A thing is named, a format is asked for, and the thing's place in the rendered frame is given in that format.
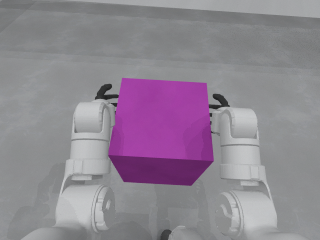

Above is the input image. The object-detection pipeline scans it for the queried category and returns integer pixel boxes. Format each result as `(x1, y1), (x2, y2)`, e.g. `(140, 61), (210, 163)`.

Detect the left robot upper arm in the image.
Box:
(21, 184), (116, 240)

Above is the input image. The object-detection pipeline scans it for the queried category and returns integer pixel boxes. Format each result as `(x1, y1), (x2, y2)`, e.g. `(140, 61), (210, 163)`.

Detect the robot right foot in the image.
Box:
(160, 229), (172, 240)

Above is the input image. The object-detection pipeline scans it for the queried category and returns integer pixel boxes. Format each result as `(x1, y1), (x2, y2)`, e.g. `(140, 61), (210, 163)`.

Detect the robot right hand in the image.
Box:
(209, 93), (230, 134)

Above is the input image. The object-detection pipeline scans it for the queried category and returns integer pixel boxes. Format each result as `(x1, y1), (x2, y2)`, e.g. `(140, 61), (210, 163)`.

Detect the robot right shin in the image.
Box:
(168, 226), (186, 240)

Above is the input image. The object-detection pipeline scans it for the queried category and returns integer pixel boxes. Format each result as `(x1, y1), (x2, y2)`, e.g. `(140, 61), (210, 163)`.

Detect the carton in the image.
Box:
(108, 78), (214, 186)

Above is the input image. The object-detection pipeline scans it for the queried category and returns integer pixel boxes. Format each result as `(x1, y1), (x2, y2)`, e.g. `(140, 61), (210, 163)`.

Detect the robot right forearm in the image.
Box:
(211, 107), (277, 219)

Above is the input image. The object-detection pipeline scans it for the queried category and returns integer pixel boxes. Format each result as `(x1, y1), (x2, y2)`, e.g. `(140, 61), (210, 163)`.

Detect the robot left hand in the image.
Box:
(95, 84), (119, 115)

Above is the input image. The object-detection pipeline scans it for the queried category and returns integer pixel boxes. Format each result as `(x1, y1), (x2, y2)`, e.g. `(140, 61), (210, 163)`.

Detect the robot left forearm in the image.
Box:
(55, 99), (116, 221)

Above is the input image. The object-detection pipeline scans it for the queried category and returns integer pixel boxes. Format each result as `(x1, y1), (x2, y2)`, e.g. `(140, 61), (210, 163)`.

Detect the right robot upper arm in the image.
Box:
(215, 189), (310, 240)

